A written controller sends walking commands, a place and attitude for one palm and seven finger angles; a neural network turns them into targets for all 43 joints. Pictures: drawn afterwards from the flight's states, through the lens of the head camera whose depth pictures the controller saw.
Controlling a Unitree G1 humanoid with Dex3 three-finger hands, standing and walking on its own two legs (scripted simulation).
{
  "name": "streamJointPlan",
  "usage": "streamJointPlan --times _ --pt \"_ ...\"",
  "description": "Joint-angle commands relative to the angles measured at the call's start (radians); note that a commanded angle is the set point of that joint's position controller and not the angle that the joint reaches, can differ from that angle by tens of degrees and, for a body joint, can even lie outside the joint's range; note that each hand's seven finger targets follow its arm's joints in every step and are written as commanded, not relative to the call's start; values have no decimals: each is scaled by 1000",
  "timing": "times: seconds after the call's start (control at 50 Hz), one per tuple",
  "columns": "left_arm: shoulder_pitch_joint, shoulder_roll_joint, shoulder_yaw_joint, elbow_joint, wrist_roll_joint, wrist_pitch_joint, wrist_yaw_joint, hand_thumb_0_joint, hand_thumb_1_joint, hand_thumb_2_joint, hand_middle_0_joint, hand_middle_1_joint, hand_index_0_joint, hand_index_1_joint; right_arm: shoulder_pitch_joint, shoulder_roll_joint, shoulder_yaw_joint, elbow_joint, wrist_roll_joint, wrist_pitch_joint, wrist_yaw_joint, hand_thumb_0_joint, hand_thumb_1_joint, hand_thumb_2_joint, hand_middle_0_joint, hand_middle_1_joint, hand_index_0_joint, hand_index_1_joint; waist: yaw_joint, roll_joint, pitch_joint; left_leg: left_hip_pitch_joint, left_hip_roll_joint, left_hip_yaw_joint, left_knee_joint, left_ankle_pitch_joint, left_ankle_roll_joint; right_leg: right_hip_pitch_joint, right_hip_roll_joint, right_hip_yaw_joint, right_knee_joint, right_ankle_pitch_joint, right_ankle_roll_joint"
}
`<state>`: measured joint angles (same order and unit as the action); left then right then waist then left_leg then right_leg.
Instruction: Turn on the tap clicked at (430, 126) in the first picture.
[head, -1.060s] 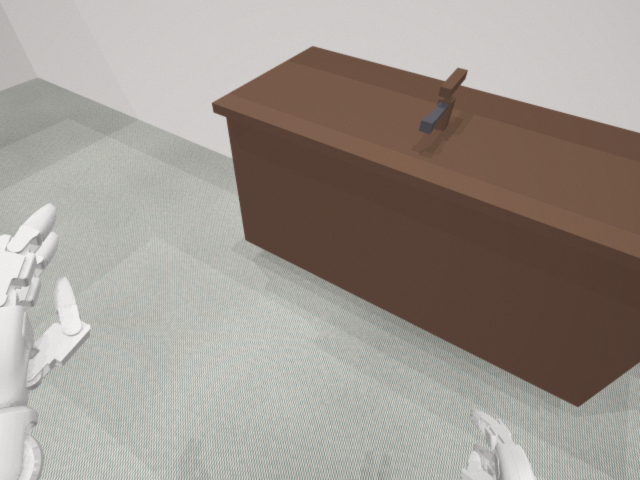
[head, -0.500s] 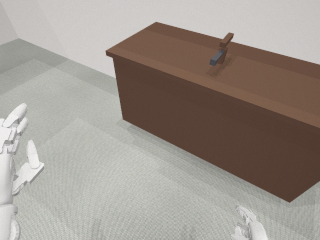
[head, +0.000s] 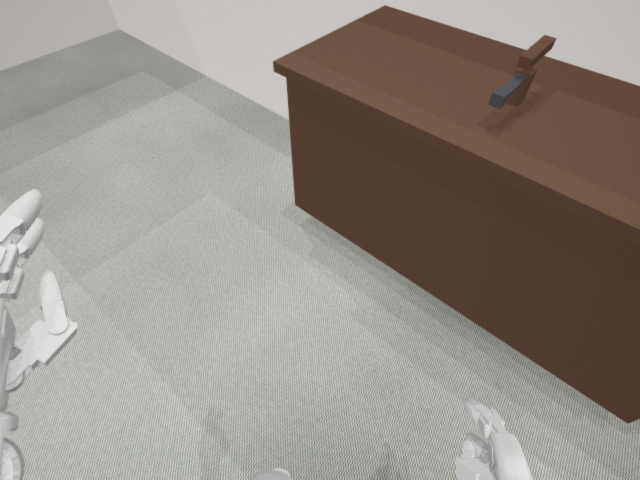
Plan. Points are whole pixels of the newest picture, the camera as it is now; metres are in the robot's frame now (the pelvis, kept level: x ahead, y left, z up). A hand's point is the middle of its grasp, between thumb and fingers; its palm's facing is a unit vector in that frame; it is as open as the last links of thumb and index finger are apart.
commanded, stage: walk around to get in front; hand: left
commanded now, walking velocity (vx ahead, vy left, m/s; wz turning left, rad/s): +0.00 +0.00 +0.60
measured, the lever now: (498, 98) +0.86 -0.34 +0.02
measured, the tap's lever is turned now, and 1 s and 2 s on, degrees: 0 0 0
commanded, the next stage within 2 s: none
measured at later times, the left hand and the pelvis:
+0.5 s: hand out of the picture +0.07 +0.29 +0.20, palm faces +0.63 -0.66 -0.41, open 7.5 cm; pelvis -0.04 +0.00 +0.01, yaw +21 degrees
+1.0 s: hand out of the picture -0.07 +0.26 +0.20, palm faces +0.83 -0.38 -0.40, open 7.4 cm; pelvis -0.09 -0.06 +0.01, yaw +38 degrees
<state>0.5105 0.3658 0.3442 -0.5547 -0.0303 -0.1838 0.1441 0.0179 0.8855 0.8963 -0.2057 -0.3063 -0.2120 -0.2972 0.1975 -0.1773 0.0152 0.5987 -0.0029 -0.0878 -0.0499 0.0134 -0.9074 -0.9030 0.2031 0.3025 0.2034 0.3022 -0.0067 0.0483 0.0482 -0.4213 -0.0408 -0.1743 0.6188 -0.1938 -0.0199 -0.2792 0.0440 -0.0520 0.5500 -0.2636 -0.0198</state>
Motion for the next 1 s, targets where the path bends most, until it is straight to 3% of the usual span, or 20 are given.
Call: streamJointPlan --times 0.0,0.04,0.1,0.18,0.22,0.24,0.26,0.28,0.3,0.34,0.4,0.58,0.6,0.64,0.66,0.68,0.72,0.76,0.9,0.98 --pt "-55 171 121 -130 -16 -40 29 0 900 900 -200 -300 -200 -300 -50 -148 -78 -153 10 -25 -20 0 -900 -900 200 300 200 300 8 -217 -156 -131 33 108 471 -243 -17 91 -456 316 -234 183 -132" --pt "-43 171 123 -81 0 -29 26 0 900 900 -200 -300 -200 -300 -80 -111 -53 -163 3 -10 -29 0 -900 -900 200 300 200 300 6 -167 -101 -133 72 121 537 -221 -22 33 -420 226 -220 195 -129" --pt "-84 178 114 -64 12 -45 22 0 900 900 -200 -300 -200 -300 -94 -100 -36 -166 -3 -1 -50 0 -900 -900 200 300 200 300 10 -204 -73 -22 94 192 336 -217 -14 -5 -350 43 -190 260 -77" --pt "-106 180 116 -148 11 -53 42 0 900 900 -200 -300 -200 -300 -82 -100 -43 -183 -17 -15 -64 0 -900 -900 200 300 200 300 33 -204 -108 58 69 272 54 -218 5 93 -356 30 -116 375 -76" --pt "-114 181 109 -229 2 -49 50 0 900 900 -200 -300 -200 -300 -50 -109 -51 -185 -18 -15 -65 0 -900 -900 200 300 200 300 1 -134 -164 184 37 283 -141 -84 8 103 -338 -6 31 442 -25" --pt "-132 178 98 -274 -5 -53 51 0 900 900 -200 -300 -200 -300 -34 -115 -53 -189 -16 -14 -65 0 -900 -900 200 300 200 300 -22 -56 -212 282 63 241 -209 79 29 71 -285 -59 215 448 25" --pt "-132 185 102 -328 -14 -64 52 0 900 900 -200 -300 -200 -300 -46 -149 -59 -206 -16 -24 -61 0 -900 -900 200 300 200 300 -19 185 -221 402 250 -28 -242 481 124 -144 -159 -96 444 86 95" --pt "-109 187 107 -346 -6 -87 44 0 900 900 -200 -300 -200 -300 -39 -143 -60 -203 -15 -37 -38 0 -900 -900 200 300 200 300 4 318 -219 475 406 -250 -216 858 231 -312 -94 -31 577 -360 102" --pt "-71 186 120 -303 17 -93 31 0 900 900 -200 -300 -200 -300 -16 -126 -56 -172 -19 -46 -19 0 -900 -900 200 300 200 300 -8 253 -188 506 409 -271 -191 903 256 -401 -108 22 607 -387 89" --pt "-104 184 116 -357 16 -87 15 0 900 900 -200 -300 -200 -300 -42 -141 -75 -156 -10 -58 -4 0 -900 -900 200 300 200 300 -7 159 -189 465 361 -197 -149 765 233 -385 -121 50 564 -321 98" --pt "-14 150 113 -304 -4 -69 14 0 900 900 -200 -300 -200 -300 -27 -150 -86 -151 9 -68 13 0 -900 -900 200 300 200 300 -7 216 -174 297 245 -24 -180 539 158 -204 -73 -4 410 -160 106" --pt "-90 135 93 -100 -23 -11 -1 0 900 900 -200 -300 -200 -300 -80 -137 -51 -149 5 -47 -6 0 -900 -900 200 300 200 300 22 115 -94 -25 219 -119 -216 -15 140 144 -29 0 -26 -69 102" --pt "-121 148 93 -102 -13 -6 1 0 900 900 -200 -300 -200 -300 -86 -123 -47 -153 9 -44 -6 0 -900 -900 200 300 200 300 30 24 -111 -62 171 -77 -129 -127 104 204 -91 46 -171 -11 76" --pt "-180 223 115 -115 2 12 25 0 900 900 -200 -300 -200 -300 -108 -106 -44 -176 6 -38 -16 0 -900 -900 200 300 200 300 34 -345 -99 -200 -23 147 415 -367 -11 151 -487 519 -352 18 -86" --pt "-234 196 91 -110 2 7 32 0 900 900 -200 -300 -200 -300 -90 -124 -45 -148 -6 -40 -19 0 -900 -900 200 300 200 300 26 -255 -131 -146 13 95 575 -310 -15 85 -498 403 -334 3 -93" --pt "-204 166 58 -92 10 0 24 0 900 900 -200 -300 -200 -300 -79 -137 -63 -140 -10 -38 -15 0 -900 -900 200 300 200 300 2 -260 -114 -137 25 95 640 -255 -25 37 -460 378 -329 -57 -72" --pt "-172 195 91 -111 15 -10 19 0 900 900 -200 -300 -200 -300 -119 -117 -44 -141 -10 -11 -21 0 -900 -900 200 300 200 300 6 -135 -107 -132 56 139 665 -165 -43 34 -374 172 -279 16 -63" --pt "-156 207 102 -116 13 -25 21 0 900 900 -200 -300 -200 -300 -134 -110 -40 -149 -7 -2 -42 0 -900 -900 200 300 200 300 9 -158 -73 -96 65 178 593 -157 -44 7 -348 69 -301 3 -56" --pt "-80 188 147 -130 -1 -50 57 0 900 900 -200 -300 -200 -300 -81 -121 -59 -172 -20 -24 -60 0 -900 -900 200 300 200 300 49 -208 -148 27 92 253 106 -271 -1 145 -407 83 -254 65 -104" --pt "-59 145 120 -146 -12 -50 58 0 900 900 -200 -300 -200 -300 -24 -126 -60 -177 -16 -11 -48 0 -900 -900 200 300 200 300 -1 -158 -209 162 49 274 -178 -123 15 163 -370 15 -63 184 -29"
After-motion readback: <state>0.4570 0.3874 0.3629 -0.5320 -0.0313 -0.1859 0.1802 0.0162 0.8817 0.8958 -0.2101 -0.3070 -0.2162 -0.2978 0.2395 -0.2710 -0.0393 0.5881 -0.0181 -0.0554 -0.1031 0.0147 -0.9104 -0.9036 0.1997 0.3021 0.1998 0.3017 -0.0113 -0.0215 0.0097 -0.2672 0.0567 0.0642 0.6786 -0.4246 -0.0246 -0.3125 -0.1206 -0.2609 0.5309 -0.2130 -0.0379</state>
